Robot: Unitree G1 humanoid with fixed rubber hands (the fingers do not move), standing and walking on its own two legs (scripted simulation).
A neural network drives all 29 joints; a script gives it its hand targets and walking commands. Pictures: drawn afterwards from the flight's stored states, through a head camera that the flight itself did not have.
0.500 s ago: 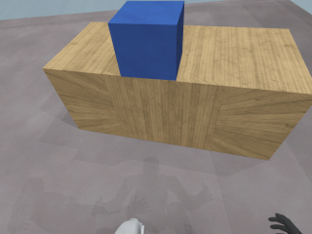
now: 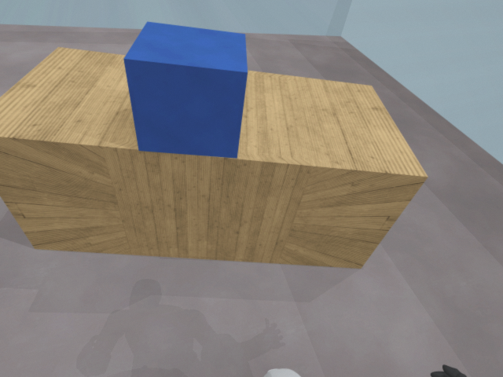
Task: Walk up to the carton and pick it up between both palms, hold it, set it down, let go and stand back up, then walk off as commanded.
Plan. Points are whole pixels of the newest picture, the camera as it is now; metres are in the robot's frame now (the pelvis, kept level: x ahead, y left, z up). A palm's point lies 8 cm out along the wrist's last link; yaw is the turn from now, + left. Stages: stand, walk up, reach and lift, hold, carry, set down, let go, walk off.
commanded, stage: walk up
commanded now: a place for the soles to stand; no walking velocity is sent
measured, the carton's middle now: (193, 91) +0.93 +0.12 +0.00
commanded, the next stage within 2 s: none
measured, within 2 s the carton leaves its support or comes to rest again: neither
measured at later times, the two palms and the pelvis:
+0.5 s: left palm out of the picture +0.13 +0.41 -0.07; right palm out of the picture +0.15 -0.28 -0.09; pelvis +0.06 +0.06 -0.01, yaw -2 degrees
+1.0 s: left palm (44, 290) +0.33 +0.35 -0.10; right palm out of the picture +0.12 -0.30 -0.06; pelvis +0.14 +0.05 -0.01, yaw -6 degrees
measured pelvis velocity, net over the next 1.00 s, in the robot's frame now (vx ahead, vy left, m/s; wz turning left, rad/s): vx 0.14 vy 0.05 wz -0.11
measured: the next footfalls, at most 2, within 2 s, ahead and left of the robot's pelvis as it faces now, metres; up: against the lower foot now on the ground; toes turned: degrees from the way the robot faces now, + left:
right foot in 0.14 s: +0.14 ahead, -0.14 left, +0.00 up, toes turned -3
left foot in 0.48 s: +0.16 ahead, +0.17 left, +0.00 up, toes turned +0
